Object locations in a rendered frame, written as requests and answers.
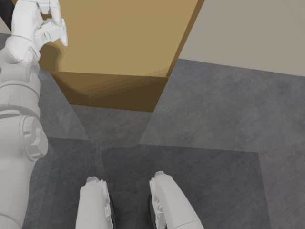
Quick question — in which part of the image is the left robot forearm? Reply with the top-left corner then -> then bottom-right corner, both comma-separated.
0,36 -> 41,121

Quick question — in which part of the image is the cupboard door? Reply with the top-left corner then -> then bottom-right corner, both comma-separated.
11,0 -> 198,77

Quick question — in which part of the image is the left robot shin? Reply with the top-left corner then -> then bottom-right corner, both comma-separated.
80,177 -> 113,229

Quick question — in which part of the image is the robot shin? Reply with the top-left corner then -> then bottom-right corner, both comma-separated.
152,171 -> 166,229
80,177 -> 113,229

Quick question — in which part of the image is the robot left hand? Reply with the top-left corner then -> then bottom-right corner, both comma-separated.
11,0 -> 68,50

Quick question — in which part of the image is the robot left upper arm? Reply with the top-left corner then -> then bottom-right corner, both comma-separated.
0,115 -> 48,229

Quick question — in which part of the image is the handle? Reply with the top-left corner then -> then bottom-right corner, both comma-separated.
0,0 -> 15,31

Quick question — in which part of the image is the right robot shin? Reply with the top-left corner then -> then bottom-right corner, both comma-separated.
152,171 -> 166,229

